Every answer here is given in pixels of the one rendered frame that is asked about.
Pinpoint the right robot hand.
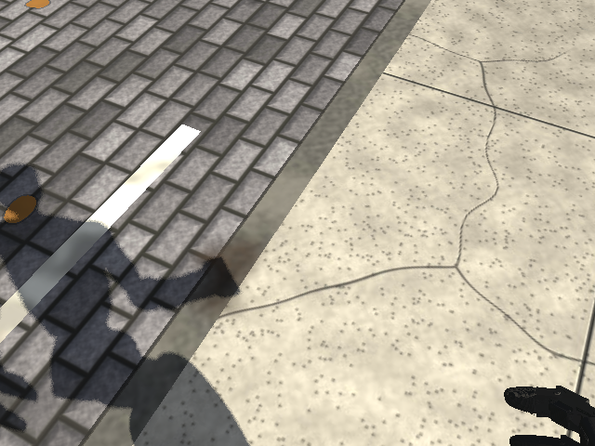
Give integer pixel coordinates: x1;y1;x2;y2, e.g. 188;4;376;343
504;386;595;446

